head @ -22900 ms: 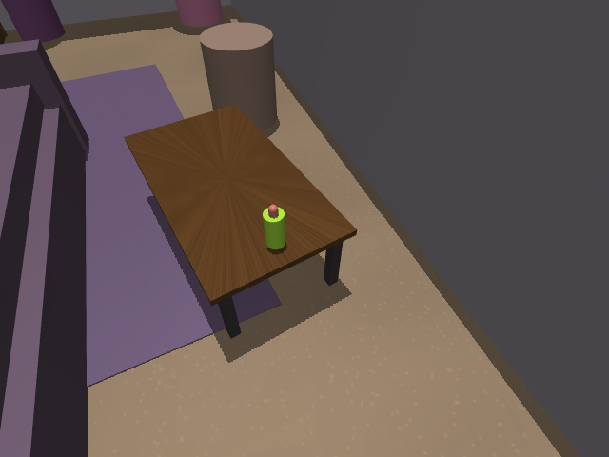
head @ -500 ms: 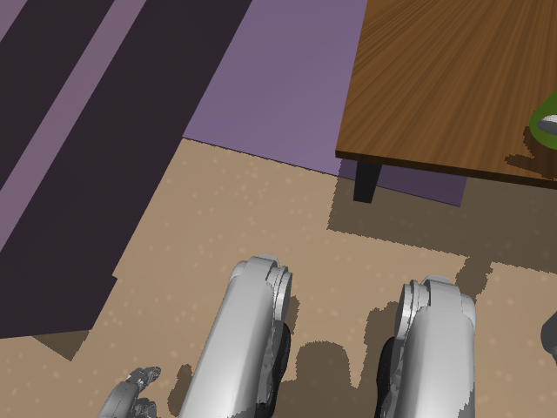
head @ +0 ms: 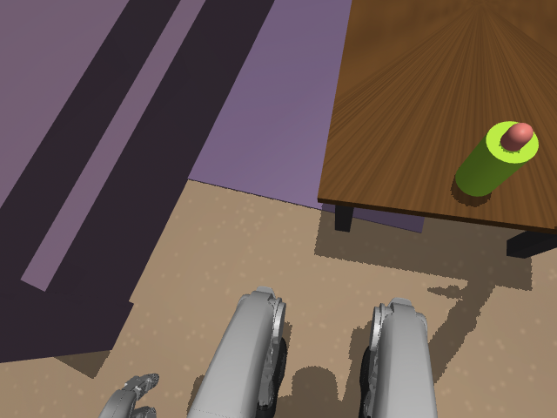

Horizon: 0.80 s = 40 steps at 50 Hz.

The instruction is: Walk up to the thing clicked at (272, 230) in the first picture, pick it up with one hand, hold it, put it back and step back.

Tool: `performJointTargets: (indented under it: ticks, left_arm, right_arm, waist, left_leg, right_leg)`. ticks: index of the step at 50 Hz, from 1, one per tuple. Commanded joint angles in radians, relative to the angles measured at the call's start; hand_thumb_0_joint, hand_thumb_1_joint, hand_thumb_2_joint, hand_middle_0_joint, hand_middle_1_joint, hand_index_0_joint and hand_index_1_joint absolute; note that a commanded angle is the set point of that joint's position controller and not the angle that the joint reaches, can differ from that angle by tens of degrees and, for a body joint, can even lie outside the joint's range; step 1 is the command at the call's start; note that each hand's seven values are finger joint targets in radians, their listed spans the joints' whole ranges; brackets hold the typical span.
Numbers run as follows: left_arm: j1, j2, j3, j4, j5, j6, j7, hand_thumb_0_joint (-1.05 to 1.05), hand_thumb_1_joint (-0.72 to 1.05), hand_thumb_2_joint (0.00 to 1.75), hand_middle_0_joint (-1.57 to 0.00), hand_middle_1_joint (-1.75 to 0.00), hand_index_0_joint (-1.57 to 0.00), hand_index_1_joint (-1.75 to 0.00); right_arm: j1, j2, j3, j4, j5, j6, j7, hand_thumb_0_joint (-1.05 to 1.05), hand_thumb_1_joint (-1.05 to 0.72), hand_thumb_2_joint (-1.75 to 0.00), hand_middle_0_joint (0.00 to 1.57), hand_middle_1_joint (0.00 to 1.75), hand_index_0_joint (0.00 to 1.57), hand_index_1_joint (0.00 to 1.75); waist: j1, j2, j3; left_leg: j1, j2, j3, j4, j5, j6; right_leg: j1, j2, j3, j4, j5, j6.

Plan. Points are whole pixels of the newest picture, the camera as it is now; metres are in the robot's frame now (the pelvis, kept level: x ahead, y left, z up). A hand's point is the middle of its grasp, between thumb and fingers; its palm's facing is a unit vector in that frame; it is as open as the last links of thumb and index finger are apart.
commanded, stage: home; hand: right
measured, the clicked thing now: (496, 157) +0.52 -0.27 -0.11
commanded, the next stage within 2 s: none
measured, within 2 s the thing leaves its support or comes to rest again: neither
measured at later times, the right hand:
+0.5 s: hand out of the picture +0.34 -0.31 +0.10, palm faces +0.37 +0.87 -0.32, open 16.8 cm
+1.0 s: hand out of the picture +0.20 -0.20 +0.14, palm faces +0.18 +0.97 -0.17, open 17.3 cm
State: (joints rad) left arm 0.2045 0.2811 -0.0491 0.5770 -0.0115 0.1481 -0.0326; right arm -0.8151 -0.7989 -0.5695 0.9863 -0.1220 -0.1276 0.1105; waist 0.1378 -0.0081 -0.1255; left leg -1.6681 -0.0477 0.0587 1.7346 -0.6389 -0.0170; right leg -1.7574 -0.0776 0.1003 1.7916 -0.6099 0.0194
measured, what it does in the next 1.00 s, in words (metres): rises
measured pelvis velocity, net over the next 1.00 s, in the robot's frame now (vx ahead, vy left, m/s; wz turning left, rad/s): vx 0.08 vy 0.00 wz -0.13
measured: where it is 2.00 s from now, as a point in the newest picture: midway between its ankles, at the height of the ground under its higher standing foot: (317, 399)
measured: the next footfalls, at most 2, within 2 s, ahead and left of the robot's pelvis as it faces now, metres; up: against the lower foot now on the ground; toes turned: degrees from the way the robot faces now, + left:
none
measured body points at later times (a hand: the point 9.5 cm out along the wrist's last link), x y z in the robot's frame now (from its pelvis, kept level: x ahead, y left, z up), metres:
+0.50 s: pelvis +0.05 -0.02 +0.17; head +0.14 -0.07 +0.61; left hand +0.15 +0.24 +0.07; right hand +0.32 -0.36 +0.12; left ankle +0.07 +0.13 -0.49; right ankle +0.07 -0.13 -0.49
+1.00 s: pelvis +0.08 +0.00 +0.20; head +0.09 -0.02 +0.65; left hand +0.29 +0.20 +0.15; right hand +0.19 -0.25 +0.15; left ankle +0.07 +0.13 -0.49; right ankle +0.07 -0.13 -0.49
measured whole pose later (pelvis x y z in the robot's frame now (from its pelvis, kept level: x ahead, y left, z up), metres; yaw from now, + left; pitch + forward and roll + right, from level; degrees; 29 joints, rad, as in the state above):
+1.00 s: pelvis +0.08 +0.00 +0.20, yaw -7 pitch +9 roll +3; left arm 0.23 0.21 -0.04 0.48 -0.03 -0.14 0.16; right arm 0.51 -0.21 0.00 -0.07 0.06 0.41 -0.03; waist 0.02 -0.03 -0.15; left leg -0.57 0.00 0.06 0.90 -0.49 -0.01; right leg -0.67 -0.04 0.06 0.97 -0.46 0.02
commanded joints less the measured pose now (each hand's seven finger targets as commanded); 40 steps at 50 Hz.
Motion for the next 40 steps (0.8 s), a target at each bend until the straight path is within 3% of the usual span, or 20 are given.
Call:
performJointTargets:
  ticks: [1,3,6,10,12,13,14,16,17,19,21,24,29,30,31,32,35,38,39,40]
  left_arm:
    - [0.179,0.204,0.079,-0.039,0.004,0.005,0.030,0.00,0.90,0.90,-0.20,-0.29,-0.20,-0.30]
    - [0.175,0.194,0.074,-0.032,0.007,-0.001,0.036,0.00,0.90,0.90,-0.20,-0.29,-0.20,-0.30]
    - [0.186,0.174,0.072,-0.002,0.007,-0.013,0.047,0.00,0.90,0.90,-0.20,-0.29,-0.20,-0.30]
    - [0.186,0.179,0.079,-0.028,-0.011,-0.024,0.052,0.00,0.90,0.90,-0.20,-0.29,-0.20,-0.29]
    - [0.178,0.177,0.081,-0.044,-0.023,-0.030,0.056,0.00,0.98,0.94,-0.21,-0.30,-0.20,-0.30]
    - [0.167,0.164,0.078,-0.065,0.003,-0.044,0.060,0.00,0.90,0.90,-0.20,-0.29,-0.20,-0.29]
    - [0.159,0.158,0.078,-0.058,-0.004,-0.056,0.065,0.00,0.90,0.90,-0.20,-0.29,-0.20,-0.29]
    - [0.155,0.152,0.089,-0.072,-0.011,-0.070,0.072,0.00,0.90,0.90,-0.20,-0.29,-0.20,-0.30]
    - [0.149,0.143,0.093,-0.077,-0.009,-0.076,0.076,0.00,0.90,0.90,-0.20,-0.29,-0.20,-0.30]
    - [0.123,0.123,0.080,-0.081,-0.008,-0.089,0.089,0.00,0.90,0.90,-0.20,-0.29,-0.20,-0.30]
    - [0.122,0.104,0.076,-0.065,-0.011,-0.098,0.104,0.00,0.90,0.90,-0.20,-0.29,-0.20,-0.30]
    - [0.103,0.106,0.073,-0.073,-0.006,-0.117,0.129,0.00,0.90,0.90,-0.20,-0.29,-0.20,-0.30]
    - [0.083,0.090,0.067,-0.097,-0.012,-0.160,0.161,0.00,0.90,0.90,-0.20,-0.29,-0.20,-0.30]
    - [0.091,0.092,0.072,-0.101,-0.014,-0.167,0.167,0.00,0.90,0.90,-0.20,-0.29,-0.20,-0.29]
    - [0.073,0.073,0.058,-0.114,-0.021,-0.180,0.166,0.00,0.90,0.90,-0.20,-0.29,-0.20,-0.30]
    - [0.069,0.078,0.067,-0.117,-0.021,-0.188,0.172,0.00,0.90,0.90,-0.20,-0.29,-0.20,-0.29]
    - [0.035,0.067,0.057,-0.161,-0.038,-0.215,0.177,0.00,0.93,0.87,-0.19,-0.29,-0.19,-0.29]
    - [-0.006,0.066,0.059,-0.204,-0.046,-0.247,0.178,0.00,0.90,0.90,-0.20,-0.29,-0.20,-0.29]
    - [-0.014,0.070,0.057,-0.218,-0.047,-0.257,0.182,0.00,0.95,0.86,-0.19,-0.29,-0.20,-0.28]
    - [-0.017,0.064,0.057,-0.221,-0.043,-0.267,0.182,0.00,0.90,0.90,-0.20,-0.29,-0.20,-0.29]
  right_arm:
    - [-0.342,-0.457,-0.043,-0.241,-0.006,-0.048,-0.113,0.00,0.40,-0.15,0.07,0.08,0.07,0.08]
    - [-0.282,-0.407,-0.019,-0.179,-0.007,-0.037,-0.142,0.00,0.45,-0.12,0.06,0.07,0.06,0.07]
    - [-0.127,-0.195,0.074,0.022,0.011,-0.009,-0.162,0.00,0.46,-0.11,0.06,0.07,0.06,0.07]
    - [0.009,-0.096,0.132,0.015,0.041,0.021,-0.174,0.00,0.44,-0.12,0.07,0.07,0.07,0.07]
    - [0.102,-0.018,0.180,-0.032,0.064,0.037,-0.178,0.00,0.46,-0.04,0.14,0.05,0.14,0.05]
    - [0.054,0.001,0.194,-0.232,0.047,0.010,-0.195,0.00,0.38,-0.12,0.08,0.09,0.08,0.09]
    - [0.094,0.039,0.209,-0.250,0.056,0.003,-0.205,0.00,0.35,-0.17,0.07,0.09,0.07,0.09]
    - [0.319,0.039,0.155,-0.330,0.086,-0.013,-0.232,0.00,0.42,-0.14,0.07,0.08,0.07,0.08]
    - [0.365,0.008,0.120,-0.501,0.104,-0.030,-0.247,0.00,0.43,-0.13,0.07,0.07,0.07,0.07]
    - [0.436,0.066,0.150,-0.599,0.124,-0.023,-0.267,0.00,0.47,-0.10,0.06,0.07,0.06,0.07]
    - [0.488,0.173,0.192,-0.557,0.137,0.007,-0.277,0.00,0.47,-0.10,0.06,0.07,0.06,0.07]
    - [0.516,0.154,0.206,-0.708,0.125,0.041,-0.281,0.00,0.43,-0.13,0.07,0.08,0.07,0.08]
    - [0.706,0.292,0.350,-0.831,0.135,0.172,-0.235,0.00,0.47,-0.10,0.06,0.07,0.06,0.07]
    - [0.709,0.272,0.343,-0.912,0.147,0.197,-0.229,0.00,0.46,-0.11,0.06,0.07,0.06,0.07]
    - [0.899,0.389,0.424,-0.800,0.156,0.247,-0.206,0.00,0.51,-0.08,0.06,0.06,0.06,0.06]
    - [0.860,0.367,0.422,-0.894,0.172,0.271,-0.197,0.00,0.51,-0.08,0.06,0.06,0.06,0.06]
    - [1.066,0.424,0.466,-0.882,0.196,0.376,-0.162,0.00,0.60,0.00,0.14,0.00,0.14,0.00]
    - [1.175,0.443,0.501,-1.035,0.213,0.450,-0.136,0.00,0.50,-0.09,0.06,0.06,0.06,0.06]
    - [1.146,0.422,0.493,-1.096,0.213,0.468,-0.132,0.00,0.58,-0.01,0.14,0.06,0.14,0.06]
    - [1.172,0.438,0.505,-1.109,0.211,0.480,-0.129,0.00,0.61,-0.02,0.06,0.04,0.06,0.04]
  waist:
    - [-0.041,-0.274,-0.682]
    - [-0.039,-0.267,-0.639]
    - [-0.001,-0.185,-0.432]
    - [-0.012,-0.149,-0.379]
    - [-0.021,-0.154,-0.353]
    - [-0.025,-0.164,-0.355]
    - [-0.033,-0.182,-0.381]
    - [-0.059,-0.121,-0.360]
    - [-0.097,-0.188,-0.402]
    - [-0.102,-0.224,-0.383]
    - [-0.069,-0.165,-0.306]
    - [-0.090,-0.238,-0.331]
    - [-0.080,-0.251,-0.310]
    - [-0.084,-0.236,-0.325]
    - [-0.069,-0.164,-0.252]
    - [-0.073,-0.171,-0.240]
    - [-0.077,-0.049,-0.138]
    - [-0.096,-0.017,-0.100]
    - [-0.092,-0.014,-0.098]
    - [-0.092,-0.005,-0.086]
  left_leg:
    - [0.396,-0.002,-0.009,-0.366,0.221,0.036]
    - [0.451,-0.005,-0.009,-0.424,0.243,0.034]
    - [0.463,-0.018,0.006,-0.515,0.278,0.037]
    - [0.584,-0.018,0.009,-0.625,0.293,0.040]
    - [0.639,-0.015,0.017,-0.669,0.291,0.045]
    - [0.664,-0.013,0.023,-0.669,0.294,0.047]
    - [0.677,-0.011,0.026,-0.680,0.291,0.049]
    - [0.755,-0.014,0.032,-0.727,0.307,0.047]
    - [0.811,-0.009,0.025,-0.747,0.333,0.050]
    - [0.869,-0.005,0.022,-0.786,0.343,0.053]
    - [0.890,-0.004,0.017,-0.826,0.346,0.050]
    - [0.957,0.004,0.006,-0.860,0.358,0.053]
    - [1.051,0.007,0.013,-0.910,0.428,0.052]
    - [1.079,0.009,0.017,-0.915,0.446,0.049]
    - [1.073,0.005,0.028,-0.930,0.454,0.045]
    - [1.092,0.008,0.028,-0.939,0.456,0.043]
    - [1.097,0.004,0.044,-0.976,0.424,0.031]
    - [1.098,0.006,0.048,-0.998,0.379,0.025]
    - [1.093,0.006,0.042,-1.001,0.370,0.022]
    - [1.091,0.008,0.037,-1.001,0.369,0.020]
  right_leg:
    - [0.745,0.009,-0.017,-0.365,0.208,-0.030]
    - [0.785,0.008,-0.024,-0.414,0.227,-0.032]
    - [0.786,0.010,-0.033,-0.484,0.262,-0.038]
    - [0.877,0.009,-0.030,-0.608,0.277,-0.039]
    - [0.947,0.008,-0.011,-0.693,0.279,-0.031]
    - [0.928,0.011,-0.004,-0.711,0.287,-0.037]
    - [0.989,0.011,-0.003,-0.737,0.294,-0.031]
    - [1.006,0.018,-0.010,-0.776,0.316,-0.033]
    - [1.054,0.023,-0.025,-0.797,0.349,-0.030]
    - [1.114,0.023,-0.033,-0.844,0.353,-0.026]
    - [1.109,0.022,-0.036,-0.861,0.331,-0.032]
    - [1.189,0.022,-0.045,-0.911,0.335,-0.019]
    - [1.292,0.033,-0.056,-0.965,0.423,-0.011]
    - [1.307,0.031,-0.049,-0.968,0.449,-0.012]
    - [1.289,0.033,-0.049,-0.981,0.457,-0.016]
    - [1.275,0.035,-0.048,-0.984,0.457,-0.018]
    - [1.233,0.039,-0.048,-1.005,0.418,-0.032]
    - [1.227,0.044,-0.054,-1.015,0.371,-0.038]
    - [1.228,0.045,-0.058,-1.012,0.360,-0.040]
    - [1.218,0.050,-0.061,-1.006,0.356,-0.043]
